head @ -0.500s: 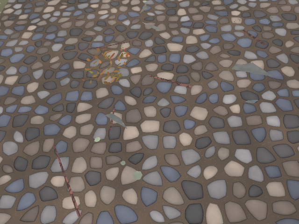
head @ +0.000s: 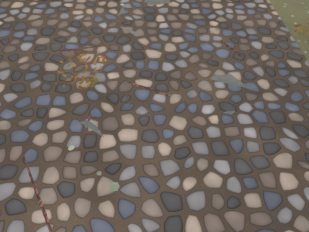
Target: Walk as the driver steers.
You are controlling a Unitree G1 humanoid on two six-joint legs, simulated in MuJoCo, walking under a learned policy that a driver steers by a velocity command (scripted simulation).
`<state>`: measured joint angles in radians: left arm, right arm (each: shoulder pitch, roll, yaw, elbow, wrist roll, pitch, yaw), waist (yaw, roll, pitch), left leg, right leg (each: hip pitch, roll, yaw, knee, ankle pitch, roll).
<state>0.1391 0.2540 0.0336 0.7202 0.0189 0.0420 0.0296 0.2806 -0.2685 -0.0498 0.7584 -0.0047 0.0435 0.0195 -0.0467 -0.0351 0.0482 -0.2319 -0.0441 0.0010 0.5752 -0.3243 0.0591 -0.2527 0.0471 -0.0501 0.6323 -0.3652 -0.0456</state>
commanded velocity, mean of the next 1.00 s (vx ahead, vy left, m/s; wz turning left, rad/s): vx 0.00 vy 0.00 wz -0.07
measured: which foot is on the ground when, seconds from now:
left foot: down 0.00-0.44, up 0.46-0.82, down 0.84-1.00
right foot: up 0.00-0.42, down 0.44-0.84, up 0.86-1.00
